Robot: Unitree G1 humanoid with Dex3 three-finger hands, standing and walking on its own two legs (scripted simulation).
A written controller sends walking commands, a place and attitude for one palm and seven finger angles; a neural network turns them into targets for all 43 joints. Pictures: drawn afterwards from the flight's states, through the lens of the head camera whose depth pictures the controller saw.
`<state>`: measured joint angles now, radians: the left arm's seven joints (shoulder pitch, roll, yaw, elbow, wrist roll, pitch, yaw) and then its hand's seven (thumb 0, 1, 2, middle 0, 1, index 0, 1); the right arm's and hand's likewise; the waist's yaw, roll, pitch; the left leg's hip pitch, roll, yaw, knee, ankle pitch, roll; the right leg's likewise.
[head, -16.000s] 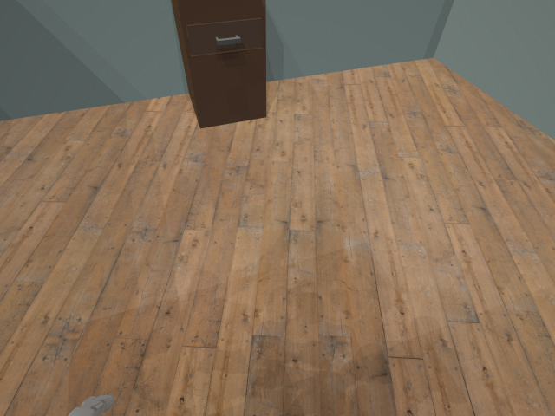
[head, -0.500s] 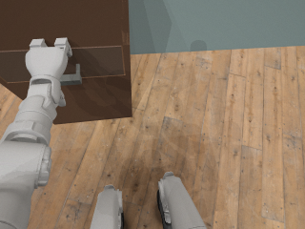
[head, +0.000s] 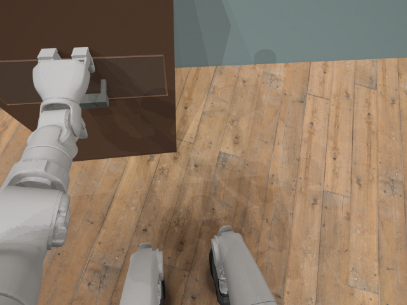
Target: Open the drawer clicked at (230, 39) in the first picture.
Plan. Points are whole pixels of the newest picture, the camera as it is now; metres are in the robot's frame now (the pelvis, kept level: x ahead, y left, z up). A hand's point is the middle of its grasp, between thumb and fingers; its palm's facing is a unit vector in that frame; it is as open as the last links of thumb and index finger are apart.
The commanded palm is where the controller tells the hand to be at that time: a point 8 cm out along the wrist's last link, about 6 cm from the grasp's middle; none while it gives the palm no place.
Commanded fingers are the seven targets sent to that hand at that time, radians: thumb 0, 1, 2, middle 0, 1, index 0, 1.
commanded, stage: lower the fingers behind the handle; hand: left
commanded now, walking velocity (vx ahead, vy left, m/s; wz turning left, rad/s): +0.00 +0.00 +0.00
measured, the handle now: (79, 93) +0.58 +0.21 -0.08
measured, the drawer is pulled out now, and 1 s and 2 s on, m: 0.00 0.00 0.00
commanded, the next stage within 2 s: close the thumb around the handle in 1.56 s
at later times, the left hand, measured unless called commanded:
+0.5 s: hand (81, 113) +0.53 +0.20 -0.08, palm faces -0.09 +0.02 -1.00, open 13.8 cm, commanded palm +0.53 +0.19 -0.02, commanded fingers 0.00 -0.50 0.30 -0.30 -1.20 -0.30 -1.20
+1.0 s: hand (80, 111) +0.54 +0.21 -0.08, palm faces -0.08 +0.05 -1.00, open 13.8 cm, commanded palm +0.53 +0.19 -0.05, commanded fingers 0.00 -0.50 0.30 -0.30 -1.20 -0.30 -1.20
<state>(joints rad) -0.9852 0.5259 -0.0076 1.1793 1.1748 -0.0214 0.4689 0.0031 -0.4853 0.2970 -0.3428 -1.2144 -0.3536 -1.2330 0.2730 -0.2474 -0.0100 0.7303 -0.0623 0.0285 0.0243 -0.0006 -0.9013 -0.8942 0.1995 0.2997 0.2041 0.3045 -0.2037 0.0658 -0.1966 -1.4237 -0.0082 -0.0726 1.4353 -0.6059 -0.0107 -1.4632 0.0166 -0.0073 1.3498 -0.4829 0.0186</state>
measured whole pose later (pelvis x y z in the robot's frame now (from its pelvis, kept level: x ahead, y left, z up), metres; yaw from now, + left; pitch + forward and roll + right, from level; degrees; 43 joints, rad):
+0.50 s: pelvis -0.02 +0.00 -0.04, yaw +0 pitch +36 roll -3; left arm -0.98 0.58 0.02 1.14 1.19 -0.08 0.41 0.00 -0.49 0.30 -0.32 -1.21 -0.32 -1.22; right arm 0.28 -0.26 -0.01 0.72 -0.06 0.00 0.02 0.00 -0.90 -0.89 0.20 0.30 0.20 0.30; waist -0.21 0.06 -0.19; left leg -1.58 -0.01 -0.06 1.57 -0.62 -0.01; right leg -1.62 0.02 0.00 1.48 -0.49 0.02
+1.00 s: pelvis -0.02 +0.00 -0.05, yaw +0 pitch +36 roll -3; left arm -1.06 0.59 -0.03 1.22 1.19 0.00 0.41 0.00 -0.49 0.30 -0.32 -1.21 -0.30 -1.25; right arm 0.26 -0.26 0.01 0.72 -0.06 -0.01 0.03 0.00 -0.90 -0.89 0.20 0.30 0.20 0.30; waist -0.22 0.07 -0.20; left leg -1.63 -0.01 -0.08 1.64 -0.64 -0.01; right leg -1.68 0.02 -0.01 1.54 -0.51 0.02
